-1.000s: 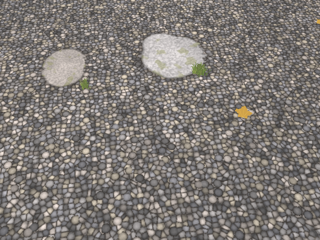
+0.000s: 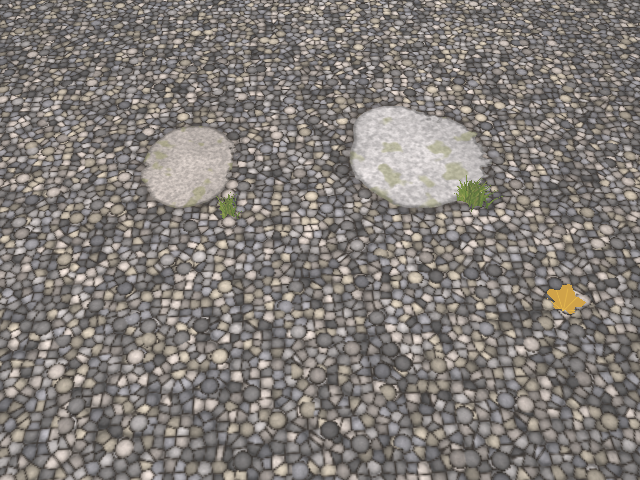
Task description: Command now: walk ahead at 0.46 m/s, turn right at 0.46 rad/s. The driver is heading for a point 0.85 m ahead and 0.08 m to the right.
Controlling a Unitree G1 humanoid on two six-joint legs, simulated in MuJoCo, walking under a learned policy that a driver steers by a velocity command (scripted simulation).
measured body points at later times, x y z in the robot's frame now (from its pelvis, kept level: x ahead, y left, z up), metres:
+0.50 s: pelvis +0.26 -0.02 +0.00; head +0.29 -0.02 +0.45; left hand +0.43 +0.24 -0.10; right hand +0.38 -0.31 -0.08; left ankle +0.41 +0.06 -0.72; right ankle +0.16 -0.11 -0.72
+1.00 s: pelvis +0.33 -0.04 +0.01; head +0.33 -0.05 +0.46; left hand +0.48 +0.18 -0.12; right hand +0.39 -0.32 -0.11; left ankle +0.41 +0.06 -0.72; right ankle +0.26 -0.16 -0.72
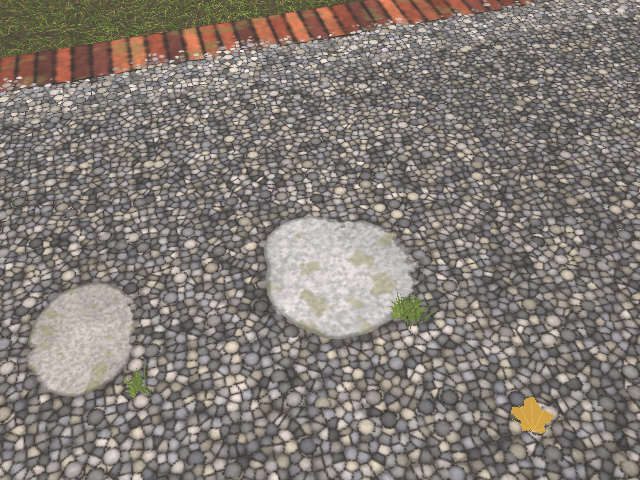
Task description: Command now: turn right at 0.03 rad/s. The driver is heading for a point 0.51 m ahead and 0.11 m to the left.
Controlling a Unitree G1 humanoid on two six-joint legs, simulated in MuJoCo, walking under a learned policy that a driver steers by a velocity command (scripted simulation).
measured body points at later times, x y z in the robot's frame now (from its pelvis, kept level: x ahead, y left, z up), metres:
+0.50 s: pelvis +0.12 +0.03 +0.02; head +0.14 +0.04 +0.47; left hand +0.26 +0.31 -0.08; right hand +0.15 -0.24 -0.11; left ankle +0.06 +0.11 -0.73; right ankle +0.18 -0.12 -0.67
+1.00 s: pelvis +0.36 +0.02 +0.02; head +0.39 +0.04 +0.46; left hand +0.29 +0.30 -0.11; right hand +0.62 -0.16 -0.08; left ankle +0.40 +0.20 -0.68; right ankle +0.39 -0.09 -0.73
